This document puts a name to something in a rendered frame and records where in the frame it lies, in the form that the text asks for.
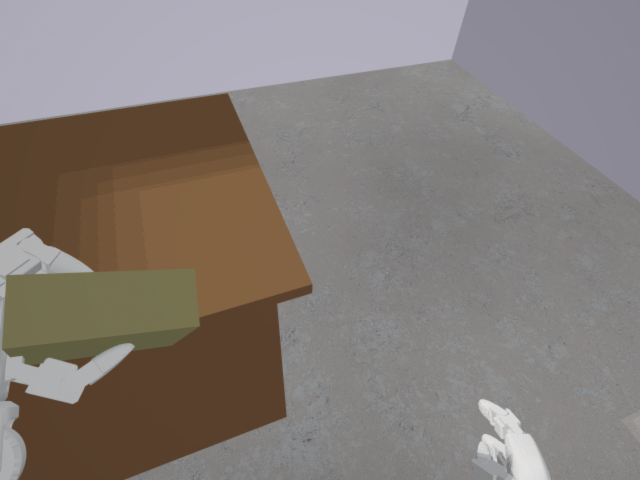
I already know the robot left hand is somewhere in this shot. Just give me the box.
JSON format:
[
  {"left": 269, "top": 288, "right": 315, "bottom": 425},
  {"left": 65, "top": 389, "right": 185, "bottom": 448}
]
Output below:
[{"left": 0, "top": 228, "right": 135, "bottom": 404}]

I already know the table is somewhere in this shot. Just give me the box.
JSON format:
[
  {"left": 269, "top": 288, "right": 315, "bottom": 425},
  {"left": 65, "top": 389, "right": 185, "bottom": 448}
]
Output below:
[{"left": 0, "top": 93, "right": 313, "bottom": 480}]

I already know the robot right hand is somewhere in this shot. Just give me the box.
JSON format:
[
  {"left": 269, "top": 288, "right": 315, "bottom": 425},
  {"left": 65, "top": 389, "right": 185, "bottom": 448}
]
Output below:
[{"left": 472, "top": 399, "right": 551, "bottom": 480}]

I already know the sponge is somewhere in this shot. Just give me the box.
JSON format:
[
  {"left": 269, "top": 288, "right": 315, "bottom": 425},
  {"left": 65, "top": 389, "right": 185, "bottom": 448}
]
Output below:
[{"left": 2, "top": 269, "right": 200, "bottom": 365}]

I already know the robot left forearm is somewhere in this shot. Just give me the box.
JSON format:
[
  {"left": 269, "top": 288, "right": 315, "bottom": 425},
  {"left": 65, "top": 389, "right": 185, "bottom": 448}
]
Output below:
[{"left": 0, "top": 401, "right": 26, "bottom": 480}]

